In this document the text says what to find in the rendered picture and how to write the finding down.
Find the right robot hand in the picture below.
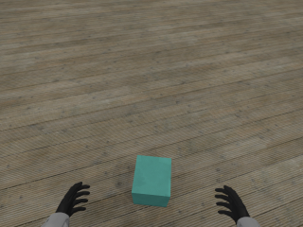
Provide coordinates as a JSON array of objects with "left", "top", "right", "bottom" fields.
[{"left": 214, "top": 185, "right": 250, "bottom": 225}]

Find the carton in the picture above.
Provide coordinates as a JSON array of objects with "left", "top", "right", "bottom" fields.
[{"left": 132, "top": 155, "right": 171, "bottom": 207}]

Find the left robot hand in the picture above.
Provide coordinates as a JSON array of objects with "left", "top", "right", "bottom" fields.
[{"left": 55, "top": 182, "right": 90, "bottom": 217}]

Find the robot right forearm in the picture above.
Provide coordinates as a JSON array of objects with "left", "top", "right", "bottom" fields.
[{"left": 237, "top": 217, "right": 260, "bottom": 227}]

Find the robot left forearm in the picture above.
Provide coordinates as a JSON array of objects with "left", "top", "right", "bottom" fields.
[{"left": 41, "top": 212, "right": 70, "bottom": 227}]

